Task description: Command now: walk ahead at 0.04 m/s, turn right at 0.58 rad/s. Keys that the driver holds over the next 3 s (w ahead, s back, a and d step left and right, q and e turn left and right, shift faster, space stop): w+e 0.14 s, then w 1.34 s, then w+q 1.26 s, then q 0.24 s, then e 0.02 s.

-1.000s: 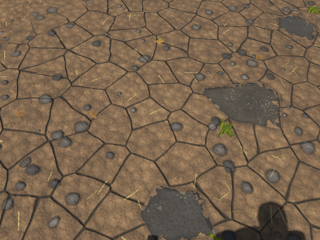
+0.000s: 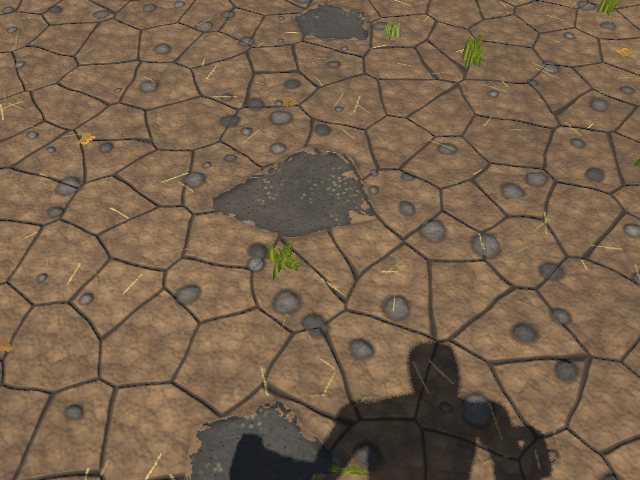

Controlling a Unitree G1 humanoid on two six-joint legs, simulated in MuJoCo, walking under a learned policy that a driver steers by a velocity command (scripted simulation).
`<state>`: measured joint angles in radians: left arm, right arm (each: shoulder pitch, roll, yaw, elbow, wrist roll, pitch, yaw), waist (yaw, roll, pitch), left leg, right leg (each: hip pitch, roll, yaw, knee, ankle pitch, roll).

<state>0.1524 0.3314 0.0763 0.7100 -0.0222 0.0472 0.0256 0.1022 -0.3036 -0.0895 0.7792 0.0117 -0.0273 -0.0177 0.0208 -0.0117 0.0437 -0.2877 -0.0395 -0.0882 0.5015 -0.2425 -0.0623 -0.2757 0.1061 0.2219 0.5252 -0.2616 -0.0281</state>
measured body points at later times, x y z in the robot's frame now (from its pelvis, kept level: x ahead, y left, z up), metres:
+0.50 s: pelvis +0.10 -0.06 +0.00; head +0.12 -0.08 +0.44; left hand +0.31 +0.17 -0.09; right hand +0.09 -0.35 -0.13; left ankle +0.03 +0.11 -0.68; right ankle +0.10 -0.16 -0.74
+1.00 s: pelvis +0.38 -0.08 -0.02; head +0.42 -0.08 +0.43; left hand +0.44 +0.20 -0.14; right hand +0.53 -0.36 -0.10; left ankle +0.49 -0.02 -0.74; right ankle +0.16 -0.18 -0.65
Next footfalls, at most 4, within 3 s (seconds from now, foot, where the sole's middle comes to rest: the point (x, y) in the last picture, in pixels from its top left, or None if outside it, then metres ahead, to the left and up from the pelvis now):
0.02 left None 0.05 0.13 -0.77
0.42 right None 0.14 -0.17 -0.77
0.92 left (352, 445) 0.53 -0.02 -0.77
1.44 right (477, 343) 0.77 -0.31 -0.77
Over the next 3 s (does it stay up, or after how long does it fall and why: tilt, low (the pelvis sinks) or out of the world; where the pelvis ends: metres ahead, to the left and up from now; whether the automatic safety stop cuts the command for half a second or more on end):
stays up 1.42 -0.05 -0.02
